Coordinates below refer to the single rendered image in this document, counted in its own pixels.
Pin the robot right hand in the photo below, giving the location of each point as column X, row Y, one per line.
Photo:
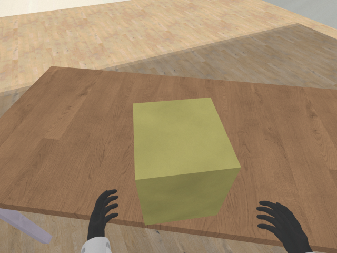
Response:
column 287, row 229

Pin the robot left hand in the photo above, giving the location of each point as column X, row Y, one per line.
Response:
column 98, row 219

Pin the left robot forearm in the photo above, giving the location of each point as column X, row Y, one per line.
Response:
column 97, row 245

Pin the carton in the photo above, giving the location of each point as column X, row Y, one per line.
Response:
column 184, row 162

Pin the table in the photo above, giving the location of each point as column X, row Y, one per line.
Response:
column 70, row 137

